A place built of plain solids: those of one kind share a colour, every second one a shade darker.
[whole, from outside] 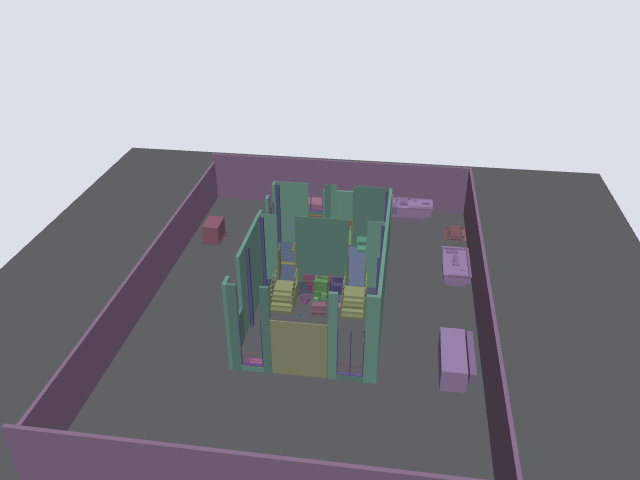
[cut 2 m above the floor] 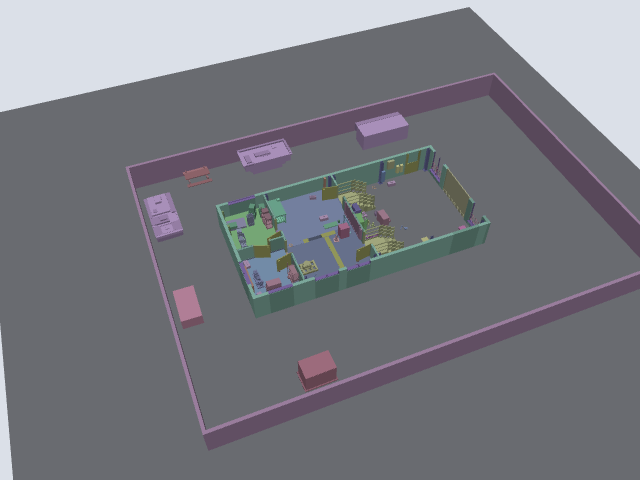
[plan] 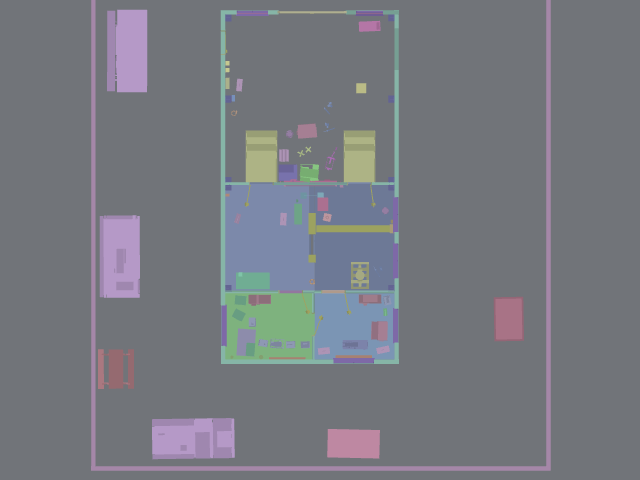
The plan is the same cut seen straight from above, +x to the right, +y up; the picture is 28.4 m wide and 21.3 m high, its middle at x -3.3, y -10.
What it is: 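A firm's repair and maintenance workshop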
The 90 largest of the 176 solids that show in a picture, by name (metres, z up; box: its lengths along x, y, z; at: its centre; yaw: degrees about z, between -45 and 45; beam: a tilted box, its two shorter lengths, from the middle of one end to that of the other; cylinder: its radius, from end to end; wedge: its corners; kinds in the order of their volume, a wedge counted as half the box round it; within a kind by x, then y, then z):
{
 "yard_bound_1": {"box": [0.2, 29.24, 3.9], "at": [-13.36, -5.62, 1.9]},
 "yard_bound_2": {"box": [20.4, 0.2, 3.9], "at": [-3.26, -20.14, 1.9]},
 "yard_bound_3": {"box": [20.4, 0.2, 3.9], "at": [-3.26, 8.9, 1.9]},
 "yard_bound_4": {"box": [0.2, 29.24, 3.2], "at": [6.84, -5.62, 1.55]},
 "wall_1": {"box": [0.2, 0.81, 3.6], "at": [-7.6, -15.1, 1.75]},
 "wall_2": {"box": [0.2, 1.81, 2.0], "at": [-7.6, -13.8, 0.95]},
 "wall_3": {"box": [0.2, 0.61, 3.6], "at": [-7.6, -12.6, 1.75]},
 "wall_4": {"box": [0.2, 4.8, 5.5], "at": [-7.6, -9.9, 2.7]},
 "wall_5": {"box": [0.2, 7.7, 5.55], "at": [-7.6, -3.65, 2.73]},
 "wall_6": {"box": [0.71, 0.2, 5.55], "at": [-7.35, 0.1, 2.73]},
 "wall_7": {"box": [1.05, 0.06, 5.55], "at": [-6.97, -7.47, 2.73]},
 "wall_8": {"box": [2.35, 0.06, 3.6], "at": [-6.32, -12.33, 1.75]},
 "wall_9": {"box": [2.35, 0.06, 5.5], "at": [-6.32, -12.27, 2.7]},
 "wall_10": {"box": [1.41, 0.2, 0.4], "at": [-6.3, 0.1, 0.15]},
 "wall_11": {"box": [4.1, 0.2, 3.6], "at": [-5.65, -15.4, 1.75]},
 "wall_12": {"box": [0.46, 0.2, 5.55], "at": [-5.38, 0.1, 2.73]},
 "wall_13": {"box": [0.52, 0.06, 5.5], "at": [-3.8, -12.27, 2.7]},
 "wall_14": {"box": [3.26, 0.06, 5.5], "at": [-3.73, -7.53, 2.7]},
 "wall_15": {"box": [3.26, 0.06, 5.55], "at": [-3.73, -7.47, 2.73]},
 "wall_16": {"box": [0.06, 1.03, 3.6], "at": [-3.57, -14.79, 1.75]},
 "wall_17": {"box": [0.06, 0.93, 3.6], "at": [-3.57, -12.77, 1.75]},
 "wall_18": {"box": [0.41, 0.06, 5.5], "at": [-3.45, -12.27, 2.7]},
 "wall_19": {"box": [0.91, 0.2, 3.6], "at": [-3.15, -15.4, 1.75]},
 "wall_20": {"box": [0.46, 0.2, 5.55], "at": [-1.93, 0.1, 2.73]},
 "wall_21": {"box": [1.81, 0.2, 1.9], "at": [-1.8, -15.4, 0.9]},
 "wall_22": {"box": [1.21, 0.2, 0.4], "at": [-1.1, 0.1, 0.15]},
 "wall_23": {"box": [2.15, 0.06, 3.6], "at": [-1.08, -12.33, 1.75]},
 "wall_24": {"box": [2.15, 0.06, 5.5], "at": [-1.08, -12.27, 2.7]},
 "wall_25": {"box": [1.0, 0.06, 5.5], "at": [-0.5, -7.53, 2.7]},
 "wall_26": {"box": [1.0, 0.06, 5.55], "at": [-0.5, -7.47, 2.73]},
 "wall_27": {"box": [1.11, 0.2, 3.6], "at": [-0.35, -15.4, 1.75]},
 "wall_28": {"box": [0.71, 0.2, 5.55], "at": [-0.15, 0.1, 2.73]},
 "wall_29": {"box": [0.2, 0.96, 3.6], "at": [0.1, -15.03, 1.75]},
 "wall_30": {"box": [0.2, 1.51, 2.0], "at": [0.1, -13.8, 0.95]},
 "wall_31": {"box": [0.2, 0.76, 3.6], "at": [0.1, -12.68, 1.75]},
 "wall_32": {"box": [0.2, 0.61, 5.5], "at": [0.1, -12.0, 2.7]},
 "wall_33": {"box": [0.2, 1.56, 1.8], "at": [0.1, -10.93, 0.85]},
 "wall_34": {"box": [0.2, 0.51, 5.5], "at": [0.1, -9.9, 2.7]},
 "wall_35": {"box": [0.2, 1.56, 1.8], "at": [0.1, -8.88, 0.85]},
 "wall_36": {"box": [0.2, 0.61, 5.5], "at": [0.1, -7.8, 2.7]},
 "wall_37": {"box": [0.2, 5.06, 5.55], "at": [0.1, -4.97, 2.73]},
 "wall_38": {"box": [0.2, 1.86, 2.25], "at": [0.1, -1.52, 1.07]},
 "wall_39": {"box": [0.2, 0.81, 5.55], "at": [0.1, -0.2, 2.73]},
 "raised_floor_hall_1": {"box": [3.79, 4.93, 0.9], "at": [-5.67, -9.9, 0.4]},
 "raised_floor_hall_2": {"box": [0.25, 1.72, 0.9], "at": [-3.65, -11.51, 0.4]},
 "raised_floor_hall_3": {"box": [0.25, 2.31, 0.9], "at": [-3.65, -8.59, 0.4]},
 "raised_floor_hall_4": {"box": [3.59, 4.93, 0.9], "at": [-1.73, -9.9, 0.4]},
 "beyond_skip_1": {"box": [0.17, 3.61, 0.12], "at": [-12.99, -10.74, 1.18]},
 "beyond_skip_2": {"box": [0.35, 3.57, 0.61], "at": [-12.57, -1.61, 0.93], "yaw": -0.2},
 "beyond_skip_3": {"box": [1.3, 2.23, 1.0], "at": [-12.18, -10.77, 0.44]},
 "beyond_skip_4": {"box": [1.45, 2.6, 0.68], "at": [-12.18, -10.75, 0.66]},
 "beyond_skip_5": {"box": [1.67, 3.38, 0.51], "at": [-12.18, -10.74, 0.86]},
 "beyond_skip_6": {"box": [1.34, 3.66, 1.35], "at": [-11.64, -1.61, 0.62], "yaw": -0.2},
 "beyond_skip_7": {"box": [1.7, 1.23, 0.12], "at": [-9.9, -18.88, 1.2], "yaw": 0.8},
 "beyond_skip_8": {"box": [2.57, 1.68, 0.59], "at": [-9.36, -18.82, 0.85], "yaw": 0.8},
 "beyond_skip_9": {"box": [2.25, 1.3, 1.1], "at": [-8.91, -18.82, 0.49], "yaw": 0.8},
 "beyond_skip_10": {"box": [2.58, 1.43, 0.75], "at": [-8.91, -18.82, 0.69], "yaw": 0.8},
 "beyond_skip_11": {"box": [0.65, 1.17, 0.12], "at": [-8.51, -19.11, 1.2], "yaw": 0.8},
 "beyond_skip_12": {"box": [0.81, 1.68, 0.52], "at": [-7.64, -18.8, 0.88], "yaw": 0.8},
 "raised_floor_stores_1": {"box": [4.03, 3.13, 0.9], "at": [-5.55, -13.8, 0.4]},
 "raised_floor_test_1": {"box": [3.73, 3.13, 0.9], "at": [-1.8, -13.8, 0.4]},
 "beyond_oil_tank_1": {"box": [1.32, 1.96, 0.13], "at": [5.08, -13.51, 0.01], "yaw": 1.0},
 "beyond_oil_tank_2": {"box": [1.16, 1.8, 1.4], "at": [5.08, -13.51, 0.64], "yaw": 1.0},
 "beyond_oil_tank_3": {"box": [1.17, 1.7, 1.35], "at": [5.08, -13.5, 0.62], "yaw": 1.0},
 "door_landing_1": {"box": [1.4, 1.1, 0.9], "at": [-5.9, -6.89, 0.4]},
 "door_landing_2": {"box": [1.4, 0.32, 0.73], "at": [-5.9, -6.2, 0.32]},
 "door_landing_3": {"box": [1.4, 0.32, 0.56], "at": [-5.9, -5.9, 0.23]},
 "door_landing_4": {"box": [1.4, 0.32, 0.39], "at": [-5.9, -5.6, 0.14]},
 "door_landing_5": {"box": [1.4, 0.32, 0.22], "at": [-5.9, -5.3, 0.06]},
 "door_landing_6": {"box": [1.4, 1.1, 0.9], "at": [-1.55, -6.89, 0.4]},
 "door_landing_7": {"box": [1.4, 0.32, 0.73], "at": [-1.55, -6.2, 0.32]},
 "door_landing_8": {"box": [1.4, 0.32, 0.56], "at": [-1.55, -5.9, 0.23]},
 "door_landing_9": {"box": [1.4, 0.32, 0.39], "at": [-1.55, -5.6, 0.14]},
 "door_landing_10": {"box": [1.4, 0.32, 0.22], "at": [-1.55, -5.3, 0.06]},
 "beyond_pallets_1": {"box": [2.31, 1.27, 0.8], "at": [-1.81, -19.04, 0.39], "yaw": -1.2},
 "roller_shutter_1": {"box": [2.86, 0.06, 3.55], "at": [-3.65, 0.12, 1.73]},
 "roll_cab_1": {"box": [0.85, 0.46, 0.74], "at": [-3.86, -5.25, 0.48], "yaw": 4.3},
 "roll_cab_2": {"box": [0.42, 0.83, 0.32], "at": [-0.51, -14.03, 1.86], "yaw": -1.7},
 "cage_trolley_empty_1": {"box": [0.67, 0.36, 0.6], "at": [-4.79, -6.83, 1.0]},
 "cage_trolley_empty_2": {"box": [0.81, 0.73, 0.22], "at": [-4.72, -7.02, 0.06]},
 "caution_board_1": {"box": [0.48, 0.6, 0.95], "at": [-3.18, -8.41, 1.27]},
 "radiator_1": {"box": [1.62, 0.1, 0.49], "at": [-4.76, -15.25, 1.05]},
 "radiator_2": {"box": [1.62, 0.14, 0.6], "at": [-1.8, -15.18, 1.26]},
 "cage_trolley_1": {"box": [0.82, 0.38, 0.69], "at": [-3.77, -7.03, 1.0], "yaw": -6.9},
 "door_leaf_1": {"box": [0.044, 0.99, 2.14], "at": [-3.95, -12.83, 1.87], "yaw": 17.9},
 "door_leaf_2": {"box": [0.044, 0.99, 2.14], "at": [-0.98, -8.05, 1.87], "yaw": 8.2},
 "pallet_1": {"box": [0.8, 1.2, 0.19], "at": [-6.58, -14.55, 0.9], "yaw": -3.9},
 "shop_shutter_1": {"box": [2.2, 0.027, 2.35], "at": [-3.73, -7.58, 1.98]},
 "fitters_bench_1": {"box": [1.5, 0.75, 0.09], "at": [-6.28, -11.81, 1.7]},
 "creeper_1": {"box": [0.95, 0.45, 0.17], "at": [-1.1, -0.52, 0.03], "yaw": 2.4}
}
